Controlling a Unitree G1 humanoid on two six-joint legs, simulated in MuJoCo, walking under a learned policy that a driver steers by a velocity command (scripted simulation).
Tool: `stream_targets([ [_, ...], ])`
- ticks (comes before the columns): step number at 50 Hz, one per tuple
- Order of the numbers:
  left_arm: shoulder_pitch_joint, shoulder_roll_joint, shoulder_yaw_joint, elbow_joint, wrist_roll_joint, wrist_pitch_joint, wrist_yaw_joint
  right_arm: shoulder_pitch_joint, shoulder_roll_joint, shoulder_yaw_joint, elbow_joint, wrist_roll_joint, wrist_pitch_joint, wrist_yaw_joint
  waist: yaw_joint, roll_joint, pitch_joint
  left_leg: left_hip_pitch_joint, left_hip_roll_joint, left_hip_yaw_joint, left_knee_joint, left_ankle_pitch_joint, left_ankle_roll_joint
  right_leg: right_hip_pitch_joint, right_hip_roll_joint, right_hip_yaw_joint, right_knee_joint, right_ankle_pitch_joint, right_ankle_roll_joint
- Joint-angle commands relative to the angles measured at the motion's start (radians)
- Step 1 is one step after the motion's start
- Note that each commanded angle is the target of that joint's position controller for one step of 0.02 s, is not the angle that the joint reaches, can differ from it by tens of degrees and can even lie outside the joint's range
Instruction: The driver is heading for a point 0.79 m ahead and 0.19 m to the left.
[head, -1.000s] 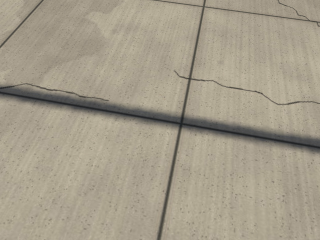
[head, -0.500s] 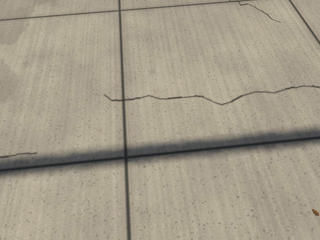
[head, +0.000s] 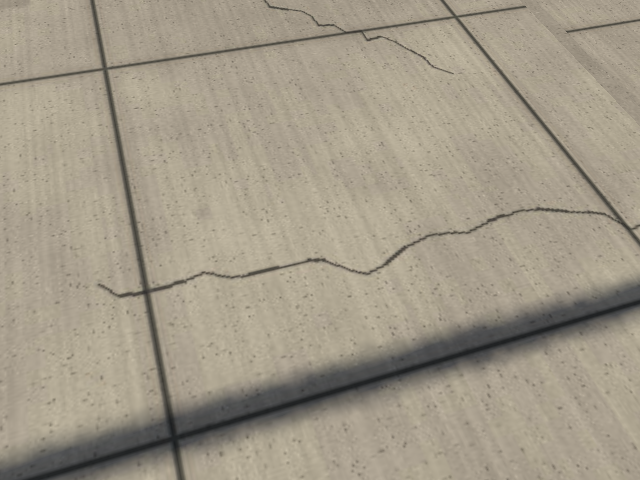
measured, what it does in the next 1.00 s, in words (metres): walks ahead, turning left: right foot, then left foot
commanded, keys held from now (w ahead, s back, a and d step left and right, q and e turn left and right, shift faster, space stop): q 0.38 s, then w+q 0.42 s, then w+e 0.20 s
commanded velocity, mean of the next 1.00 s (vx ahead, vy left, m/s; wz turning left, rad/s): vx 0.26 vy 0.00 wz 0.37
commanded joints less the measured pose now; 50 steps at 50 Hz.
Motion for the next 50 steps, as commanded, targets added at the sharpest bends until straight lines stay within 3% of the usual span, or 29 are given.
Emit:
stream_targets([
  [1, 0.115, 0.027, 0.0, -0.017, 0.007, 0.011, -0.006, 0.031, -0.112, -0.016, -0.007, 0.01, -0.017, 0.002, 0.051, 0.158, -0.143, 0.145, 0.227, -0.178, -0.084, 0.885, 0.157, -0.01, -0.041, -0.037, -0.098, 0.042, 0.036],
  [4, 0.02, 0.001, -0.021, -0.033, -0.003, 0.016, 0.001, 0.05, -0.146, -0.026, 0.015, 0.005, 0.006, 0.0, 0.025, 0.176, -0.14, 0.107, 0.187, -0.154, -0.066, 0.855, 0.146, 0.041, -0.041, -0.077, -0.276, 0.106, 0.055],
  [9, -0.071, 0.036, -0.024, -0.054, -0.02, 0.021, 0.029, 0.087, -0.176, -0.049, 0.027, 0.004, 0.049, -0.004, -0.006, 0.176, -0.123, 0.075, 0.199, -0.258, -0.028, 0.602, 0.141, 0.091, -0.032, -0.072, -0.399, 0.128, 0.042],
  [12, -0.026, 0.04, -0.022, -0.048, -0.017, 0.008, 0.046, 0.038, -0.18, -0.06, 0.01, 0.014, 0.076, -0.012, 0.036, 0.15, -0.089, -0.004, 0.17, -0.33, 0.052, 0.347, 0.091, 0.225, -0.043, -0.057, -0.632, 0.214, 0.012],
  [13, 0.002, 0.082, -0.011, -0.048, -0.003, -0.001, 0.055, 0.043, -0.149, -0.054, -0.006, 0.02, 0.079, -0.014, 0.034, 0.082, -0.105, -0.075, 0.127, -0.327, 0.121, 0.179, 0.047, 0.315, -0.149, 0.037, -0.702, 0.262, -0.014],
  [14, 0.022, 0.147, -0.002, -0.064, 0.006, -0.006, 0.064, 0.081, -0.065, -0.036, -0.029, 0.016, 0.078, -0.015, 0.011, -0.114, -0.147, -0.156, 0.02, -0.208, 0.329, -0.166, 0.002, 0.404, -0.391, 0.237, -0.753, 0.504, -0.069],
  [15, 0.002, 0.187, 0.014, -0.059, -0.02, 0.014, 0.059, 0.122, -0.093, -0.048, -0.031, 0.015, 0.095, -0.025, 0.007, -0.249, -0.162, -0.235, -0.098, -0.052, 0.516, -0.521, -0.015, 0.358, -0.506, 0.363, -0.773, 0.657, -0.215],
  [16, -0.007, 0.123, 0.002, -0.077, -0.027, 0.02, 0.055, 0.138, -0.15, -0.063, -0.006, -0.009, 0.109, -0.027, -0.002, -0.107, -0.14, -0.245, -0.041, -0.087, 0.656, -0.498, -0.022, 0.329, -0.48, 0.325, -0.789, 0.6, -0.245],
  [17, -0.058, 0.073, -0.012, -0.085, -0.025, 0.02, 0.056, 0.115, -0.145, -0.07, 0.004, -0.012, 0.12, -0.022, -0.02, -0.05, -0.093, -0.245, -0.018, -0.095, 0.705, -0.425, -0.034, 0.274, -0.42, 0.235, -0.798, 0.538, -0.225],
  [18, -0.111, 0.051, -0.018, -0.099, -0.016, 0.025, 0.058, 0.111, -0.135, -0.072, 0.006, -0.008, 0.131, -0.019, -0.043, -0.04, -0.073, -0.23, -0.002, -0.092, 0.72, -0.37, -0.051, 0.235, -0.368, 0.154, -0.81, 0.493, -0.192],
  [19, -0.124, 0.055, -0.018, -0.101, -0.013, 0.023, 0.063, 0.096, -0.132, -0.074, -0.001, -0.011, 0.14, -0.012, -0.045, -0.071, -0.064, -0.232, 0.007, -0.082, 0.731, -0.325, -0.066, 0.227, -0.344, 0.102, -0.814, 0.496, -0.182],
  [21, -0.089, 0.062, -0.011, -0.093, -0.004, 0.015, 0.054, 0.091, -0.121, -0.069, -0.003, -0.011, 0.147, 0.005, -0.027, -0.095, -0.085, -0.242, 0.016, -0.062, 0.701, -0.256, -0.079, 0.251, -0.306, 0.054, -0.853, 0.245, -0.166],
  [24, -0.036, 0.096, 0.006, -0.074, -0.009, 0.002, 0.045, -0.008, -0.12, -0.065, -0.05, -0.016, 0.148, 0.037, 0.015, -0.105, -0.063, -0.296, 0.039, -0.048, 0.587, -0.222, -0.085, 0.307, -0.342, 0.081, -0.929, -0.022, -0.172],
  [28, -0.009, 0.137, 0.028, -0.062, -0.005, -0.015, 0.03, -0.074, -0.101, -0.054, -0.087, -0.019, 0.139, 0.063, 0.033, -0.084, -0.064, -0.238, 0.057, -0.014, 0.421, -0.227, -0.063, 0.309, -0.373, 0.031, -0.948, -0.097, -0.16],
  [32, -0.013, 0.169, 0.046, -0.062, 0.004, -0.016, 0.012, -0.088, -0.11, -0.05, -0.107, -0.008, 0.127, 0.073, 0.031, -0.102, -0.056, -0.082, 0.037, 0.055, 0.258, -0.269, -0.012, 0.218, -0.375, -0.046, -0.931, -0.153, -0.138],
  [34, -0.031, 0.18, 0.054, -0.061, -0.003, -0.007, 0.004, -0.03, -0.102, -0.047, -0.091, -0.007, 0.115, 0.071, -0.011, -0.076, -0.049, 0.051, 0.018, 0.087, 0.12, -0.203, 0.018, 0.151, -0.365, -0.098, -0.872, -0.19, -0.115],
  [35, -0.042, 0.165, 0.052, -0.062, -0.006, -0.001, 0.004, 0.05, -0.108, -0.05, -0.057, -0.011, 0.107, 0.065, -0.045, -0.035, -0.052, 0.174, -0.009, 0.092, 0.055, -0.186, 0.032, 0.068, -0.332, -0.149, -0.781, -0.232, -0.089],
  [36, -0.048, 0.115, 0.039, -0.069, 0.003, 0.002, 0.001, 0.175, -0.144, -0.064, -0.003, -0.016, 0.097, 0.054, -0.088, 0.088, -0.068, 0.317, 0.015, 0.003, -0.02, -0.284, 0.057, -0.048, -0.269, -0.231, -0.572, -0.256, -0.052],
  [37, -0.096, 0.009, 0.007, -0.118, 0.01, 0.004, -0.011, 0.262, -0.258, -0.09, -0.001, -0.022, 0.087, 0.038, -0.131, 0.371, -0.059, 0.41, 0.296, -0.455, -0.199, -0.607, 0.139, -0.305, -0.138, -0.325, -0.183, -0.274, 0.013],
  [38, -0.174, 0.046, 0.011, -0.161, 0.032, 0.002, -0.012, 0.229, -0.298, -0.092, -0.038, -0.016, 0.079, 0.025, -0.129, 0.265, 0.035, 0.306, 0.403, -0.748, -0.317, -0.719, 0.222, -0.464, -0.08, -0.141, -0.076, -0.196, 0.018],
  [39, -0.185, 0.095, 0.023, -0.166, 0.018, -0.008, -0.023, 0.179, -0.256, -0.082, -0.037, -0.009, 0.082, 0.013, -0.091, 0.182, 0.084, 0.261, 0.371, -0.647, -0.306, -0.637, 0.227, -0.463, -0.143, -0.07, -0.055, -0.066, 0.016],
  [40, -0.133, 0.112, 0.026, -0.141, 0.001, -0.021, -0.036, 0.13, -0.221, -0.071, -0.048, -0.003, 0.077, 0.008, -0.045, 0.179, 0.081, 0.241, 0.308, -0.548, -0.296, -0.484, 0.202, -0.414, -0.156, -0.07, -0.074, 0.036, 0.021],
  [42, -0.046, 0.109, 0.024, -0.073, 0.018, -0.025, -0.044, 0.077, -0.165, -0.053, -0.057, 0.003, 0.051, 0.0, -0.004, 0.157, 0.024, 0.274, 0.218, -0.361, -0.286, -0.15, 0.151, -0.325, -0.166, -0.096, -0.1, 0.155, 0.032],
  [43, -0.032, 0.102, 0.022, -0.057, 0.02, -0.019, -0.046, 0.087, -0.149, -0.046, -0.049, 0.004, 0.037, 0.001, -0.002, 0.146, -0.006, 0.289, 0.202, -0.3, -0.271, 0.021, 0.141, -0.3, -0.163, -0.11, -0.086, 0.187, 0.036],
  [45, -0.059, 0.079, 0.015, -0.06, 0.011, -0.006, -0.046, 0.138, -0.153, -0.046, -0.021, 0.01, 0.019, 0.005, -0.008, 0.123, -0.027, 0.324, 0.197, -0.222, -0.238, 0.29, 0.131, -0.311, -0.161, -0.128, -0.071, 0.215, 0.037],
  [50, -0.204, 0.043, -0.005, -0.098, -0.005, 0.003, -0.051, 0.209, -0.13, -0.033, 0.028, -0.007, 0.011, -0.002, -0.051, 0.122, 0.033, 0.334, 0.192, -0.096, -0.262, 0.411, 0.103, -0.354, -0.132, -0.132, -0.195, 0.288, 0.014],
])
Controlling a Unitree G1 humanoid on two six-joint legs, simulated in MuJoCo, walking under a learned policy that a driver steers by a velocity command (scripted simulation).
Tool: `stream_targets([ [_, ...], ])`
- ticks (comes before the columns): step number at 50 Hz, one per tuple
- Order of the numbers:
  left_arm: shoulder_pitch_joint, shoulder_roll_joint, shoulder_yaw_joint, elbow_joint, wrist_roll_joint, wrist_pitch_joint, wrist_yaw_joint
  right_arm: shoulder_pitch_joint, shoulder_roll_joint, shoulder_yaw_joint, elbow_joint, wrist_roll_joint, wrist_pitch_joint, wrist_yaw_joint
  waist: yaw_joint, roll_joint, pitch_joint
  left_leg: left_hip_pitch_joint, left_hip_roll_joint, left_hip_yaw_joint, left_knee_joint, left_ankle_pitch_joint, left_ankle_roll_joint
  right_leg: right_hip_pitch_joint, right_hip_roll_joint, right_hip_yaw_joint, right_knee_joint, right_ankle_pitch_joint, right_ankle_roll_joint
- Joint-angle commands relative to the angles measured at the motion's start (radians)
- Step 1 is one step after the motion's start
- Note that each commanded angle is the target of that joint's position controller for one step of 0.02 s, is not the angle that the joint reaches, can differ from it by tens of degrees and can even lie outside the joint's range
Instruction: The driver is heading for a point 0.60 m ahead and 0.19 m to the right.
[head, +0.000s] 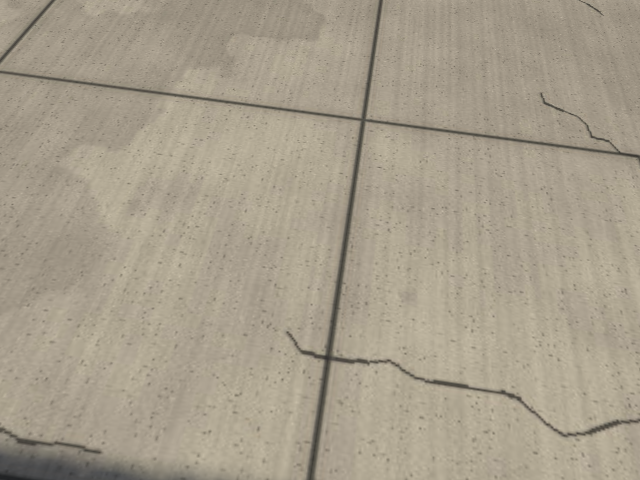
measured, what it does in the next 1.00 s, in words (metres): walks ahead, turning right: right foot, then left foot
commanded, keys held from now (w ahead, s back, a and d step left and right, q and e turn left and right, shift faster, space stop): w+e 0.70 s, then no key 0.30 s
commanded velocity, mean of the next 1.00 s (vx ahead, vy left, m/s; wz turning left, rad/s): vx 0.43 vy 0.00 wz -0.40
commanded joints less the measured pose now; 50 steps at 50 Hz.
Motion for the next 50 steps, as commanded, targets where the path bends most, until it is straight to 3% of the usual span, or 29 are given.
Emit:
stream_targets([
  [1, -0.17, 0.04, -0.003, -0.099, -0.009, -0.014, -0.006, 0.039, -0.13, -0.024, -0.016, -0.009, -0.02, -0.01, -0.04, 0.131, 0.103, 0.0, 0.25, -0.027, -0.054, 0.533, 0.061, -0.099, 0.03, -0.008, -0.107, 0.064, -0.019],
  [4, -0.222, 0.025, -0.016, -0.121, -0.007, -0.018, -0.01, 0.047, -0.13, -0.018, 0.014, -0.01, -0.027, -0.024, -0.041, 0.123, 0.132, 0.012, 0.279, 0.025, -0.074, 0.639, 0.043, -0.02, 0.06, -0.046, -0.258, 0.092, -0.062],
  [6, -0.185, 0.03, -0.016, -0.114, -0.007, -0.019, -0.002, 0.027, -0.142, -0.015, 0.027, -0.011, -0.032, -0.034, -0.011, 0.13, 0.099, 0.044, 0.287, 0.069, 0.0, 0.94, 0.019, 0.097, 0.108, -0.091, -0.318, 0.065, -0.105],
  [8, -0.044, 0.061, -0.003, -0.071, -0.008, -0.023, 0.008, 0.007, -0.173, -0.02, 0.034, -0.021, -0.026, -0.047, 0.056, 0.16, 0.005, 0.092, 0.294, 0.1, 0.219, 1.236, -0.003, 0.242, 0.168, -0.113, -0.325, -0.018, -0.143],
  [9, 0.096, 0.086, 0.009, -0.027, -0.01, -0.028, 0.014, -0.008, -0.192, -0.026, 0.031, -0.027, -0.017, -0.051, 0.112, 0.167, -0.069, 0.075, 0.295, 0.107, 0.408, 1.243, -0.008, 0.375, 0.19, -0.099, -0.357, -0.046, -0.165],
  [10, 0.236, 0.115, 0.026, 0.014, 0.001, -0.035, 0.023, -0.032, -0.205, -0.027, 0.02, -0.02, -0.013, -0.05, 0.185, 0.134, -0.135, -0.061, 0.273, 0.134, 0.65, 1.059, -0.013, 0.587, 0.162, -0.035, -0.432, -0.034, -0.2],
  [11, 0.33, 0.226, 0.06, 0.022, 0.013, -0.028, 0.039, -0.015, -0.141, -0.01, -0.025, -0.004, -0.024, -0.039, 0.189, -0.036, -0.234, -0.346, 0.161, 0.162, 1.043, 0.537, -0.039, 0.837, -0.092, 0.337, -0.454, -0.14, -0.311],
  [12, 0.25, 0.249, 0.067, 0.009, -0.014, -0.02, 0.036, -0.002, -0.12, -0.013, -0.059, -0.004, -0.033, -0.022, 0.103, -0.162, -0.286, -0.667, -0.033, 0.022, 1.31, -0.233, -0.063, 0.959, -0.265, 0.852, -0.61, -0.07, -0.443],
  [13, 0.184, 0.226, 0.07, 0.01, -0.044, -0.019, 0.032, -0.071, -0.148, -0.012, -0.074, -0.019, -0.041, -0.017, 0.098, -0.031, -0.183, -0.749, 0.055, -0.095, 1.305, -0.151, -0.042, 0.873, -0.238, 0.745, -0.644, -0.127, -0.424],
  [15, 0.105, 0.12, 0.045, 0.002, -0.032, -0.02, 0.036, -0.126, -0.146, -0.009, -0.089, -0.011, -0.056, -0.011, 0.039, 0.103, 0.009, -0.709, 0.14, -0.068, 1.137, -0.052, -0.045, 0.595, -0.17, 0.535, -0.706, -0.033, -0.349],
  [16, 0.088, 0.099, 0.036, 0.006, -0.031, -0.027, 0.041, -0.13, -0.137, -0.007, -0.095, -0.025, -0.04, -0.011, 0.009, 0.107, 0.039, -0.66, 0.16, -0.067, 1.073, -0.053, -0.062, 0.504, -0.122, 0.47, -0.718, 0.045, -0.322],
  [18, 0.085, 0.103, 0.033, 0.009, -0.033, -0.043, 0.042, -0.1, -0.11, 0.001, -0.095, -0.041, -0.002, -0.005, -0.02, 0.069, 0.023, -0.595, 0.174, -0.045, 0.988, -0.051, -0.095, 0.425, -0.068, 0.38, -0.737, 0.146, -0.308],
  [20, 0.106, 0.131, 0.041, 0.015, -0.036, -0.053, 0.041, -0.14, -0.097, 0.006, -0.118, -0.04, 0.014, -0.002, -0.017, 0.05, 0.027, -0.607, 0.182, -0.016, 0.891, 0.0, -0.123, 0.39, -0.034, 0.334, -0.755, 0.169, -0.303],
  [23, 0.157, 0.14, 0.046, 0.021, -0.038, -0.051, 0.042, -0.286, -0.098, 0.008, -0.172, -0.036, 0.017, 0.001, 0.03, 0.027, 0.057, -0.674, 0.185, 0.005, 0.708, 0.146, -0.154, 0.411, -0.001, 0.326, -0.771, 0.157, -0.264],
  [26, 0.221, 0.143, 0.051, 0.029, -0.038, -0.046, 0.044, -0.381, -0.096, 0.011, -0.203, -0.028, 0.014, 0.006, 0.082, 0.007, 0.035, -0.7, 0.161, 0.005, 0.576, 0.254, -0.158, 0.509, 0.01, 0.335, -0.725, 0.225, -0.224],
  [30, 0.274, 0.15, 0.054, 0.029, -0.023, -0.038, 0.055, -0.484, -0.103, 0.018, -0.247, -0.019, 0.002, 0.01, 0.122, -0.007, 0.027, -0.713, 0.12, 0.003, 0.464, 0.242, -0.144, 0.629, -0.012, 0.383, -0.647, 0.356, -0.218],
  [31, 0.272, 0.156, 0.056, 0.025, -0.02, -0.038, 0.059, -0.492, -0.109, 0.018, -0.255, -0.017, -0.002, 0.01, 0.119, -0.012, 0.025, -0.692, 0.111, -0.004, 0.433, 0.223, -0.136, 0.647, -0.023, 0.401, -0.626, 0.379, -0.212],
  [33, 0.219, 0.174, 0.061, 0.004, -0.016, -0.039, 0.067, -0.423, -0.136, 0.01, -0.244, -0.014, -0.011, 0.005, 0.069, -0.027, 0.011, -0.553, 0.091, -0.023, 0.349, 0.165, -0.111, 0.627, -0.035, 0.429, -0.574, 0.415, -0.179],
  [34, 0.184, 0.186, 0.063, -0.008, -0.015, -0.042, 0.066, -0.338, -0.16, 0.0, -0.219, -0.013, -0.016, -0.002, 0.028, -0.032, -0.02, -0.422, 0.065, -0.017, 0.323, 0.118, -0.093, 0.595, -0.023, 0.431, -0.509, 0.492, -0.158],
  [35, 0.163, 0.187, 0.062, -0.011, -0.022, -0.049, 0.057, -0.208, -0.188, -0.013, -0.182, -0.014, -0.026, -0.014, -0.039, 0.006, -0.084, -0.242, 0.064, -0.015, 0.26, 0.131, -0.068, 0.557, 0.024, 0.4, -0.357, 0.524, -0.134],
  [36, 0.169, 0.138, 0.048, -0.023, -0.035, -0.059, 0.048, -0.063, -0.244, -0.029, -0.165, -0.034, -0.039, -0.031, -0.097, 0.079, -0.198, -0.027, 0.214, -0.142, 0.233, 0.061, -0.021, 0.467, 0.085, 0.332, -0.121, 0.389, -0.104],
  [37, 0.276, 0.028, 0.024, -0.052, -0.072, -0.06, 0.054, -0.002, -0.334, -0.053, -0.173, -0.057, -0.032, -0.043, -0.061, 0.288, -0.336, 0.254, 0.516, -0.543, 0.216, 0.169, 0.096, 0.176, 0.234, 0.19, 0.192, -0.223, -0.056],
  [38, 0.307, 0.1, 0.029, -0.039, -0.037, -0.05, 0.063, -0.044, -0.298, -0.055, -0.169, -0.03, -0.015, -0.037, -0.023, 0.285, -0.342, 0.194, 0.554, -0.732, 0.178, 0.3, 0.164, 0.081, 0.209, 0.163, 0.316, -0.424, -0.057],
  [39, 0.267, 0.121, 0.036, -0.014, -0.02, -0.037, 0.067, -0.111, -0.2, -0.034, -0.183, -0.019, -0.014, -0.031, -0.003, 0.14, -0.199, 0.053, 0.509, -0.572, 0.188, 0.404, 0.162, 0.079, 0.159, 0.174, 0.357, -0.354, -0.052],
  [40, 0.206, 0.109, 0.034, -0.018, -0.013, -0.031, 0.061, -0.149, -0.131, -0.015, -0.179, -0.012, -0.017, -0.024, 0.0, 0.07, -0.119, -0.051, 0.452, -0.415, 0.188, 0.558, 0.145, 0.094, 0.137, 0.162, 0.328, -0.31, -0.042],
  [41, 0.177, 0.091, 0.033, -0.024, -0.012, -0.023, 0.054, -0.16, -0.101, -0.004, -0.17, -0.012, -0.02, -0.022, 0.01, 0.094, -0.082, -0.108, 0.4, -0.302, 0.175, 0.677, 0.115, 0.108, 0.115, 0.157, 0.28, -0.295, -0.036],
  [43, 0.177, 0.065, 0.027, -0.025, -0.002, -0.001, 0.04, -0.146, -0.108, -0.004, -0.137, -0.005, -0.032, -0.018, 0.028, 0.171, -0.06, -0.179, 0.341, -0.182, 0.15, 0.822, 0.096, 0.156, 0.119, 0.146, 0.222, -0.271, -0.017],
  [45, 0.178, 0.055, 0.024, -0.027, -0.007, 0.009, 0.034, -0.137, -0.126, -0.008, -0.118, -0.003, -0.042, -0.013, 0.045, 0.175, -0.088, -0.188, 0.334, -0.133, 0.142, 0.911, 0.11, 0.179, 0.143, 0.147, 0.177, -0.239, -0.007],
  [50, 0.07, 0.013, -0.01, -0.042, -0.007, 0.021, 0.029, -0.165, -0.131, -0.004, -0.089, -0.005, -0.025, -0.011, 0.044, 0.199, -0.087, -0.273, 0.285, -0.009, 0.122, 0.832, 0.089, 0.3, 0.112, 0.074, -0.14, -0.103, 0.003],
])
